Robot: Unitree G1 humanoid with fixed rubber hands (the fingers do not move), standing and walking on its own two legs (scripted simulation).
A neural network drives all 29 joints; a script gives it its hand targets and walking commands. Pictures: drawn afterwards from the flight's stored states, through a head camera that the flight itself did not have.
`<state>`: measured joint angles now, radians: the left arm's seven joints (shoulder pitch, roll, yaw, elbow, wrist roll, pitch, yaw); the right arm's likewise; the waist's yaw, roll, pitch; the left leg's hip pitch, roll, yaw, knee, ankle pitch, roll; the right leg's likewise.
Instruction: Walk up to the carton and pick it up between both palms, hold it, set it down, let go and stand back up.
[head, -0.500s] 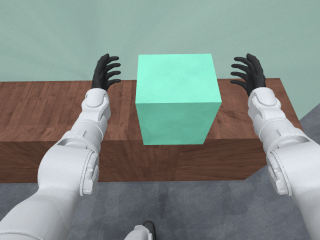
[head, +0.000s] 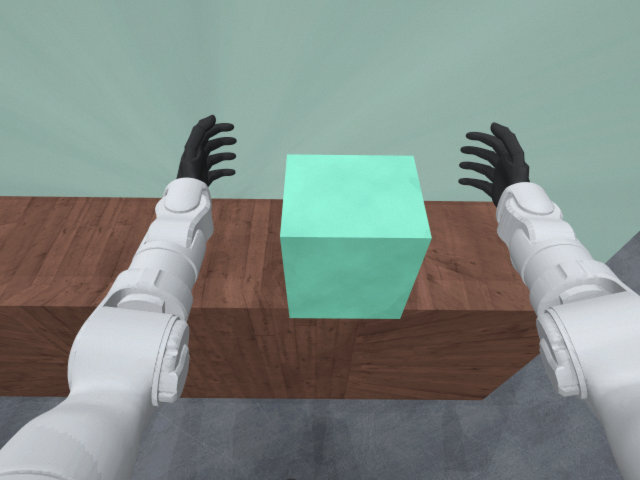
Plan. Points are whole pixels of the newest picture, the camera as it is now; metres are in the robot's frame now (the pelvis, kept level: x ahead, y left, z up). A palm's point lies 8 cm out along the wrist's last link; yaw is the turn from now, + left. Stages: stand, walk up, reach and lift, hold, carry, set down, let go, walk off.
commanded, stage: set down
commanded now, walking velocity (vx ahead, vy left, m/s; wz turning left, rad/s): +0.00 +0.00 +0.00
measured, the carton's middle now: (347, 242) +0.49 +0.01 -0.05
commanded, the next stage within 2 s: none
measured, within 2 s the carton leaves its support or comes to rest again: neither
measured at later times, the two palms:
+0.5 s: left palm (199, 256) +0.37 +0.21 +0.05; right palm (498, 261) +0.39 -0.18 +0.05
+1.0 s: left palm (197, 302) +0.33 +0.22 +0.01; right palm (497, 299) +0.35 -0.19 +0.02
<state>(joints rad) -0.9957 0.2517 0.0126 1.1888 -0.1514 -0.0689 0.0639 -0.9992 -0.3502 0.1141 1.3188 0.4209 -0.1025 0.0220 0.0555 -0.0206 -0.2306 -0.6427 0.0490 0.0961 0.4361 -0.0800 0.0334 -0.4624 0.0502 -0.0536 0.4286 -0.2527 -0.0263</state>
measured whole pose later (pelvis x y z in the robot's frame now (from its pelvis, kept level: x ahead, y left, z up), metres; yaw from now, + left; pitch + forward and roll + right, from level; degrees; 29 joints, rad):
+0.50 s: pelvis +0.00 -0.01 +0.00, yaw +1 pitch +11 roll -1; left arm -0.60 0.19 0.09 0.97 -0.09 -0.20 0.03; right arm -0.63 -0.25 0.11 1.11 0.37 -0.25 -0.02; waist 0.04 -0.02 -0.16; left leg -0.54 0.04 0.09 0.43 -0.09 0.02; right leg -0.36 0.05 -0.06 0.44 -0.27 -0.04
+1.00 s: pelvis +0.00 -0.01 +0.00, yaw +2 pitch +9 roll -1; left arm -0.41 0.20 0.11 0.95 -0.05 -0.33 0.00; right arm -0.48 -0.19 0.14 1.11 0.39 -0.41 -0.05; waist 0.01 -0.04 -0.11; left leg -0.50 0.04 0.07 0.47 -0.12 0.01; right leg -0.31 0.04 -0.08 0.46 -0.31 -0.05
